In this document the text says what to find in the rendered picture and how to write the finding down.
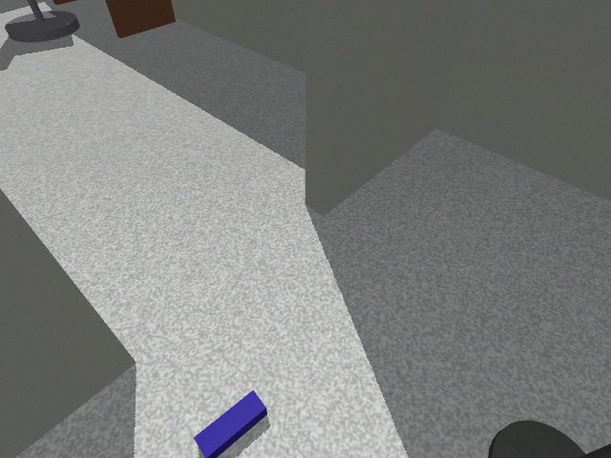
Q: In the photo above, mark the floor lamp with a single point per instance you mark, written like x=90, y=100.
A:
x=531, y=439

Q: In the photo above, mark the office chair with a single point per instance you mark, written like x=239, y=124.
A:
x=41, y=26

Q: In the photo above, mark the carton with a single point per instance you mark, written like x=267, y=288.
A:
x=231, y=426

